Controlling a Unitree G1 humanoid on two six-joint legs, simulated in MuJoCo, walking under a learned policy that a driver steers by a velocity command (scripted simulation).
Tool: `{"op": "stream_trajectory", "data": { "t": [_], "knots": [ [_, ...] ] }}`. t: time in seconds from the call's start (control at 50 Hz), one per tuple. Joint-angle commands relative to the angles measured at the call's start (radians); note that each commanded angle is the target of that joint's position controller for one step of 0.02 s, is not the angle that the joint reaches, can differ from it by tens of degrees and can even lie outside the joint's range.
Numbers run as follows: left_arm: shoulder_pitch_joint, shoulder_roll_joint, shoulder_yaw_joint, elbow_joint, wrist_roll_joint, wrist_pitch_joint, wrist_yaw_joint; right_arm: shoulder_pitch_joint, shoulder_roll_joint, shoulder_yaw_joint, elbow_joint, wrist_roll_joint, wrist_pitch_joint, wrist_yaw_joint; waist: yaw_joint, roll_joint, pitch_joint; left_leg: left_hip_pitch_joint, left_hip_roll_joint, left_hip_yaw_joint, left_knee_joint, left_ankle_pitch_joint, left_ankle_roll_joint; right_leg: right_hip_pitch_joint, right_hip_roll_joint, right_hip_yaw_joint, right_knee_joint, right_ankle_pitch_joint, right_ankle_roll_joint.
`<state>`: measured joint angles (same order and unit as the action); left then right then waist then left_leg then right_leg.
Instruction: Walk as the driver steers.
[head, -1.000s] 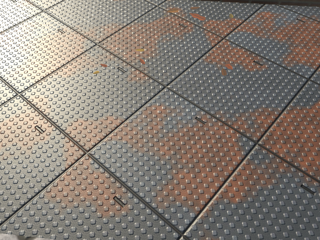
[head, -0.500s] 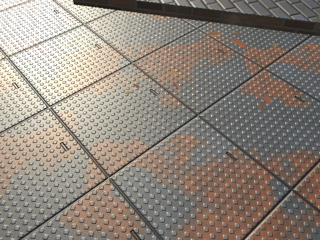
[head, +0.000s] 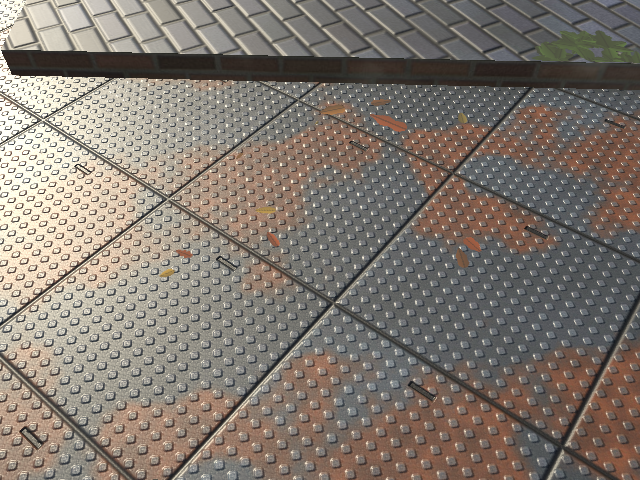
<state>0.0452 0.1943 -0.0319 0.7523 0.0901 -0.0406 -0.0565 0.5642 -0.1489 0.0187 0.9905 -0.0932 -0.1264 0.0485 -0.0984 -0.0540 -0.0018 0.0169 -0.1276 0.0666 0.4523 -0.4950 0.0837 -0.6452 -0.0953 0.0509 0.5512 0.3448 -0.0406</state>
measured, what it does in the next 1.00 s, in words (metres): goes down, turning right: right foot 0.11 m lower, then left foot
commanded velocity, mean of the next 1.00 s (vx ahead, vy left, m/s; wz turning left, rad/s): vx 0.39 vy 0.00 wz -0.32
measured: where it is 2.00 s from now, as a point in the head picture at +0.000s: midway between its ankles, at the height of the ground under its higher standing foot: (379, 320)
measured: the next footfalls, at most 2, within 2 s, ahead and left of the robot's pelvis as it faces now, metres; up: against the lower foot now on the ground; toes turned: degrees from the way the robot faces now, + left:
right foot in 0.16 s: +0.31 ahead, -0.13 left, -0.11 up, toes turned -3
left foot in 0.56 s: +0.56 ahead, +0.05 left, -0.11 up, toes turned -21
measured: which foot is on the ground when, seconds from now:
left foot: down 0.00-0.16, up 0.18-0.54, down 0.56-1.00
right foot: up 0.00-0.14, down 0.16-0.56, up 0.58-0.94, down 0.96-1.00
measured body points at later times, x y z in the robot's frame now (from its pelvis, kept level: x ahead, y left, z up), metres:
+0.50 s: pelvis +0.33 -0.03 -0.08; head +0.36 -0.03 +0.36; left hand +0.42 +0.24 -0.21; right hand +0.50 -0.32 -0.15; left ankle +0.53 +0.08 -0.79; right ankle +0.27 -0.12 -0.82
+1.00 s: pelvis +0.51 -0.04 -0.08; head +0.52 -0.05 +0.37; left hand +0.75 +0.13 -0.19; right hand +0.47 -0.31 -0.22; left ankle +0.53 +0.06 -0.82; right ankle +0.52 -0.18 -0.82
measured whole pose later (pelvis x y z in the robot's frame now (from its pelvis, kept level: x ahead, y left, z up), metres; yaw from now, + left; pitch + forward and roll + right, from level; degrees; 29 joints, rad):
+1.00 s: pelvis +0.51 -0.04 -0.08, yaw -21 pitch +2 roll +1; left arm 0.11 0.22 0.05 0.82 0.01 -0.01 0.03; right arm 0.24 -0.23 -0.04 0.92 0.00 -0.06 -0.01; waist -0.04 -0.02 0.00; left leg -0.20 -0.04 0.02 0.43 -0.26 0.03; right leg -0.34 -0.02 0.05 0.44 -0.14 0.01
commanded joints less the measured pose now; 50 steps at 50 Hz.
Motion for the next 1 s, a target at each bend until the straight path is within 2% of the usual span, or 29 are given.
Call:
{"op": "stream_trajectory", "data": {
  "t": [0.02, 0.04, 0.1, 0.12, 0.14, 0.16, 0.18, 0.2, 0.22, 0.24, 0.28, 0.3, 0.32, 0.38, 0.42, 0.5, 0.56, 0.58, 0.6, 0.62, 0.64, 0.66, 0.72, 0.8, 0.88, 0.94, 0.96, 0.98, 1.0],
  "knots": [
    [-0.289, 0.109, 0.05, -0.135, -0.182, -0.045, -0.012, 0.053, -0.208, -0.071, 0.007, 0.161, 0.035, -0.082, -0.039, 0.041, 0.233, 0.038, 0.347, -0.208, 0.031, 0.522, 0.084, -0.245, 0.012, 0.045, -0.086, -0.04, -0.013],
    [-0.304, 0.083, 0.04, -0.135, -0.196, -0.065, -0.026, 0.077, -0.205, -0.066, 0.016, 0.156, 0.052, -0.109, -0.043, 0.007, 0.191, 0.066, 0.337, -0.169, 0.078, 0.553, 0.058, -0.22, 0.04, 0.035, -0.109, -0.01, -0.011],
    [-0.241, 0.029, 0.036, -0.113, -0.134, -0.07, -0.051, 0.086, -0.162, -0.063, 0.03, 0.115, 0.072, -0.107, -0.036, 0.08, 0.094, 0.008, 0.282, -0.091, 0.217, 0.736, 0.009, 0.066, 0.096, -0.061, -0.16, 0.009, -0.034],
    [-0.125, 0.05, 0.051, -0.077, -0.123, -0.063, -0.047, 0.069, -0.17, -0.066, 0.03, 0.103, 0.071, -0.095, 0.013, 0.104, 0.034, -0.016, 0.272, -0.086, 0.335, 0.862, 0.012, 0.217, 0.124, -0.083, -0.136, -0.035, -0.056],
    [0.075, 0.105, 0.082, -0.007, -0.13, -0.052, -0.035, 0.019, -0.179, -0.067, 0.016, 0.092, 0.069, -0.081, 0.118, 0.109, -0.047, -0.088, 0.269, -0.077, 0.516, 0.947, 0.017, 0.436, 0.124, -0.086, -0.125, -0.058, -0.091],
    [0.306, 0.153, 0.115, 0.054, -0.128, -0.037, -0.015, -0.066, -0.187, -0.075, 0.002, 0.091, 0.047, -0.06, 0.268, 0.041, -0.127, -0.303, 0.196, -0.025, 0.832, 0.905, -0.03, 0.771, 0.07, -0.043, -0.155, 0.076, -0.147],
    [0.412, 0.23, 0.11, 0.114, -0.09, -0.03, -0.003, 0.042, -0.072, -0.048, -0.02, 0.072, 0.015, -0.041, 0.207, -0.205, -0.263, -0.764, 0.1, -0.011, 1.337, -0.213, -0.086, 1.222, -0.156, 0.197, 0.151, 0.595, -0.279],
    [0.497, 0.232, 0.115, 0.124, -0.093, -0.029, 0.0, 0.092, -0.164, -0.046, -0.049, 0.128, -0.019, -0.027, 0.247, -0.152, -0.517, -0.867, 0.108, -0.21, 1.412, -0.256, -0.103, 1.423, -0.272, 0.467, 0.144, 0.491, -0.437],
    [0.481, 0.272, 0.138, 0.126, -0.102, -0.021, 0.013, -0.029, -0.186, -0.05, -0.129, 0.16, -0.029, -0.031, 0.257, -0.089, -0.491, -0.985, 0.138, -0.208, 1.351, -0.181, -0.135, 1.381, -0.271, 0.571, -0.014, 0.055, -0.461],
    [0.382, 0.24, 0.134, 0.09, -0.098, -0.017, 0.033, -0.153, -0.178, -0.044, -0.184, 0.158, -0.032, -0.047, 0.225, 0.033, -0.384, -1.036, 0.188, -0.197, 1.213, -0.029, -0.11, 1.22, -0.246, 0.602, -0.15, -0.361, -0.398],
    [0.14, 0.21, 0.116, 0.021, -0.099, -0.036, 0.044, -0.203, -0.222, -0.071, -0.2, 0.114, -0.014, -0.082, 0.097, 0.185, -0.15, -0.892, 0.223, -0.196, 1.069, 0.139, -0.118, 0.705, -0.241, 0.617, -0.285, -0.369, -0.368],
    [0.077, 0.212, 0.117, 0.005, -0.099, -0.045, 0.039, -0.202, -0.211, -0.081, -0.199, 0.096, 0.004, -0.089, 0.044, 0.165, -0.035, -0.787, 0.241, -0.195, 0.951, 0.132, -0.141, 0.468, -0.185, 0.532, -0.31, -0.225, -0.347],
    [0.05, 0.194, 0.114, 0.002, -0.102, -0.045, 0.036, -0.184, -0.192, -0.084, -0.203, 0.086, 0.014, -0.091, 0.013, 0.124, -0.001, -0.696, 0.267, -0.19, 0.795, 0.135, -0.151, 0.329, -0.125, 0.414, -0.317, -0.205, -0.315],
    [0.095, 0.208, 0.123, 0.008, -0.101, -0.042, 0.062, -0.335, -0.146, -0.073, -0.258, 0.068, 0.008, -0.092, 0.057, 0.008, -0.009, -0.43, 0.204, -0.108, 0.367, 0.397, -0.163, 0.111, 0.043, 0.186, -0.317, -0.125, -0.246],
    [0.185, 0.223, 0.134, 0.034, -0.115, -0.027, 0.075, -0.424, -0.139, -0.071, -0.285, 0.087, 0.011, -0.083, 0.105, -0.022, -0.053, -0.374, 0.15, -0.115, 0.223, 0.569, -0.169, 0.175, 0.047, 0.205, -0.299, -0.236, -0.22],
    [0.24, 0.198, 0.138, 0.042, -0.132, -0.009, 0.083, -0.511, -0.209, -0.093, -0.326, 0.106, 0.019, -0.069, 0.115, -0.023, -0.037, -0.371, 0.145, -0.172, 0.094, 0.506, -0.137, 0.302, 0.004, 0.352, -0.216, -0.559, -0.168],
    [0.271, 0.141, 0.122, 0.039, -0.112, -0.009, 0.078, -0.382, -0.245, -0.114, -0.297, 0.096, 0.003, -0.063, 0.049, -0.016, -0.078, -0.179, 0.185, -0.166, 0.032, 0.385, -0.059, 0.309, 0.052, 0.332, -0.023, -0.617, -0.109],
    [0.31, 0.077, 0.103, 0.038, -0.101, -0.014, 0.073, -0.252, -0.287, -0.125, -0.276, 0.087, -0.001, -0.064, 0.013, 0.117, -0.171, 0.036, 0.342, -0.324, 0.008, 0.325, 0.003, 0.193, 0.139, 0.215, 0.267, -0.779, -0.065],
    [0.413, 0.075, 0.098, 0.014, -0.136, -0.027, 0.074, -0.168, -0.377, -0.149, -0.232, 0.07, 0.011, -0.054, 0.058, 0.462, -0.236, 0.211, 0.533, -0.794, -0.129, 0.121, 0.162, -0.071, 0.226, 0.112, 0.537, -0.958, -0.024],
    [0.4, 0.175, 0.117, 0.037, -0.13, -0.03, 0.079, -0.213, -0.291, -0.132, -0.261, 0.083, 0.008, -0.047, 0.045, 0.317, -0.167, 0.175, 0.525, -0.847, -0.16, 0.077, 0.158, -0.157, 0.168, 0.156, 0.657, -0.922, -0.004],
    [0.313, 0.216, 0.129, 0.032, -0.117, -0.024, 0.083, -0.273, -0.244, -0.118, -0.275, 0.085, 0.008, -0.045, 0.037, 0.212, -0.078, 0.079, 0.488, -0.683, -0.133, 0.272, 0.128, -0.162, 0.15, 0.156, 0.687, -0.839, 0.007],
    [0.271, 0.201, 0.129, 0.03, -0.104, -0.015, 0.09, -0.337, -0.225, -0.108, -0.287, 0.077, 0.012, -0.04, 0.061, 0.124, -0.062, -0.011, 0.445, -0.545, -0.113, 0.527, 0.113, -0.108, 0.125, 0.127, 0.67, -0.788, 0.023],
    [0.262, 0.143, 0.126, 0.026, -0.091, 0.006, 0.087, -0.396, -0.177, -0.091, -0.259, 0.072, 0.016, -0.034, 0.122, 0.155, -0.071, -0.165, 0.351, -0.316, -0.12, 0.949, 0.103, 0.051, 0.073, 0.059, 0.512, -0.731, 0.053],
    [0.215, 0.077, 0.102, 0.025, -0.091, 0.021, 0.084, -0.398, -0.219, -0.101, -0.214, 0.086, 0.035, -0.051, 0.126, 0.174, -0.128, -0.208, 0.323, -0.192, -0.141, 1.047, 0.114, 0.209, 0.071, 0.005, 0.237, -0.582, 0.082],
    [0.132, 0.103, 0.103, 0.022, -0.092, 0.029, 0.082, -0.357, -0.236, -0.101, -0.165, 0.094, 0.053, -0.06, 0.095, 0.169, -0.116, -0.21, 0.331, -0.184, -0.156, 0.891, 0.115, 0.303, 0.078, -0.006, 0.076, -0.481, 0.078],
    [0.112, 0.11, 0.107, 0.027, -0.086, 0.026, 0.081, -0.367, -0.227, -0.095, -0.139, 0.108, 0.061, -0.062, 0.114, 0.152, -0.081, -0.219, 0.315, -0.201, -0.121, 0.702, 0.088, 0.394, 0.087, -0.021, -0.105, -0.413, 0.038],
    [0.111, 0.127, 0.112, 0.03, -0.078, 0.024, 0.083, -0.34, -0.213, -0.09, -0.126, 0.109, 0.061, -0.061, 0.116, 0.13, -0.075, -0.23, 0.289, -0.202, -0.1, 0.623, 0.054, 0.453, 0.072, -0.001, -0.178, -0.329, 0.017],
    [0.127, 0.17, 0.121, 0.031, -0.071, 0.024, 0.09, -0.316, -0.191, -0.081, -0.121, 0.092, 0.056, -0.06, 0.107, 0.082, -0.107, -0.271, 0.251, -0.18, -0.055, 0.535, 0.01, 0.563, -0.007, 0.075, -0.16, -0.115, -0.012],
    [0.121, 0.222, 0.132, 0.036, -0.077, 0.034, 0.097, -0.219, -0.179, -0.081, -0.1, 0.079, 0.05, -0.053, 0.042, -0.021, -0.146, -0.358, 0.18, -0.128, -0.038, 0.341, -0.03, 0.685, -0.066, 0.114, -0.09, -0.005, -0.07]
  ]
}}
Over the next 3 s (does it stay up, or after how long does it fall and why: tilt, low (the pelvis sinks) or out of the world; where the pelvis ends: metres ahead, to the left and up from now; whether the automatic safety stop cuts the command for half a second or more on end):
stays up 1.23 -0.29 -0.09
